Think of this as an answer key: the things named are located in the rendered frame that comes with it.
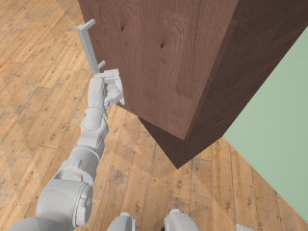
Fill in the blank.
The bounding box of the left robot upper arm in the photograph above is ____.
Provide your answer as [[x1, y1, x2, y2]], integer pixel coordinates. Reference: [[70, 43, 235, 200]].
[[5, 178, 93, 231]]

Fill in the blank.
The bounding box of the left robot forearm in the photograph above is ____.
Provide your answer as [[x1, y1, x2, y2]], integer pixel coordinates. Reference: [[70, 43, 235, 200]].
[[36, 107, 109, 215]]

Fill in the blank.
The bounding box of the handle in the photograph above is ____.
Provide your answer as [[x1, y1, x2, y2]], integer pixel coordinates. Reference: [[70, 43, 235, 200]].
[[76, 19, 106, 74]]

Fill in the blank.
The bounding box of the robot left shin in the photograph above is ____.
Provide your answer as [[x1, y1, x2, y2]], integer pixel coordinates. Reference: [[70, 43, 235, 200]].
[[120, 212, 130, 217]]

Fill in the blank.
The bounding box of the robot right thigh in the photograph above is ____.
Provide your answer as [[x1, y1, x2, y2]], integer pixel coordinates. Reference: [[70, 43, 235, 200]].
[[164, 212, 201, 231]]

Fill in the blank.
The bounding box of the left robot hand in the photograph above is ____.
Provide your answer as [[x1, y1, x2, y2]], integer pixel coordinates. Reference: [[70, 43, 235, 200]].
[[88, 68, 125, 111]]

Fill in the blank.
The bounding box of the cupboard door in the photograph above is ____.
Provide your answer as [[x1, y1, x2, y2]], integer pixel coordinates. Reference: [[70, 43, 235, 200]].
[[78, 0, 239, 140]]

